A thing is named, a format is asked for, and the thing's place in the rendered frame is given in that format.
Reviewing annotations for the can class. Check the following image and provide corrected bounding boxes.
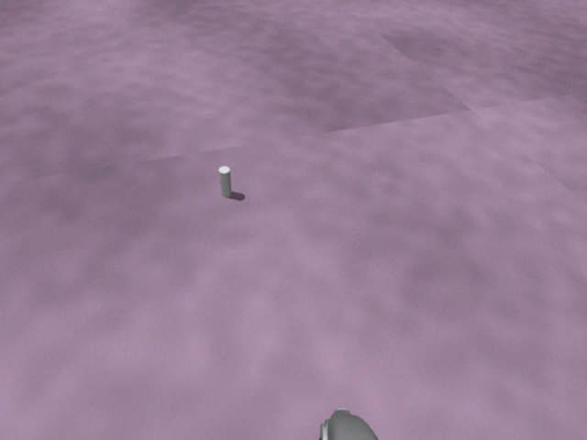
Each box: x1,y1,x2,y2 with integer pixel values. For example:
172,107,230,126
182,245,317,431
219,166,231,197

